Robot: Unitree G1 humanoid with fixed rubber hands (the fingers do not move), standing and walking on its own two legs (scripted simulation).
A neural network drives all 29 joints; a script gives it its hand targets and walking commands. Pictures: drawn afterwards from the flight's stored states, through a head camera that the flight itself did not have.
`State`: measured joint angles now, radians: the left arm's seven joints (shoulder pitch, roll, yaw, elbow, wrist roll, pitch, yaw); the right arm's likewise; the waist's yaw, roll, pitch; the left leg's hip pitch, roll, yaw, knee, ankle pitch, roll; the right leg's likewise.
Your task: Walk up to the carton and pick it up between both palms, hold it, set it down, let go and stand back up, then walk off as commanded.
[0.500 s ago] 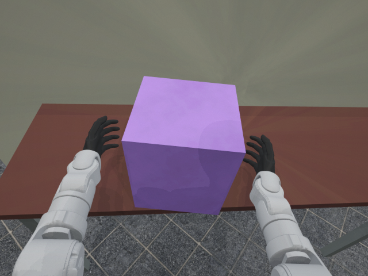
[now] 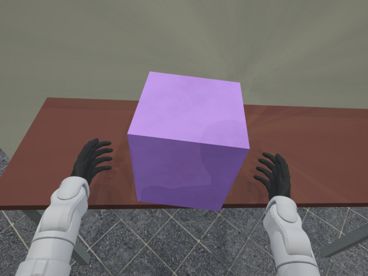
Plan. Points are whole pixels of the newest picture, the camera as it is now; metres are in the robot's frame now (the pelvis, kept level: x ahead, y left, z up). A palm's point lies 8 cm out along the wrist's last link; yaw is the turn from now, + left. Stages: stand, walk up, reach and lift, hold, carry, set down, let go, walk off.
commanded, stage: set down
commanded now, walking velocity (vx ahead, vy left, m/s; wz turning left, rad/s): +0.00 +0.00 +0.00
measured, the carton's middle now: (186, 144) +0.41 -0.01 +0.07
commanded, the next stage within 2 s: none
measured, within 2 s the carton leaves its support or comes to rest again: neither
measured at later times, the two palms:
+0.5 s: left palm (65, 204) +0.25 +0.23 +0.06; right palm (293, 223) +0.22 -0.21 +0.06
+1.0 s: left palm (62, 224) +0.22 +0.23 +0.04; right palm (290, 234) +0.21 -0.22 +0.04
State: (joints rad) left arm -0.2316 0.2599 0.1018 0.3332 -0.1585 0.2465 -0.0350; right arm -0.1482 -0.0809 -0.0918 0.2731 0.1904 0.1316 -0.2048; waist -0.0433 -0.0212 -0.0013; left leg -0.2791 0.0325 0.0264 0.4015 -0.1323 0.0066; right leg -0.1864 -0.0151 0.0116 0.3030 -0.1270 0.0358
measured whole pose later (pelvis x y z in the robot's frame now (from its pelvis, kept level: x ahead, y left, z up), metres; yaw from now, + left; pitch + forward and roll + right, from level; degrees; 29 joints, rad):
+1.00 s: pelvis +0.02 -0.01 +0.00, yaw +0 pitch +2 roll -1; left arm 0.33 0.31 0.07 -0.19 -0.23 0.27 -0.04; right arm 0.41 -0.08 -0.07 -0.25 0.21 0.26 -0.15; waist 0.02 -0.01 0.02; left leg -0.26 0.03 0.03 0.38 -0.15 0.00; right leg -0.19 -0.02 0.01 0.31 -0.16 0.04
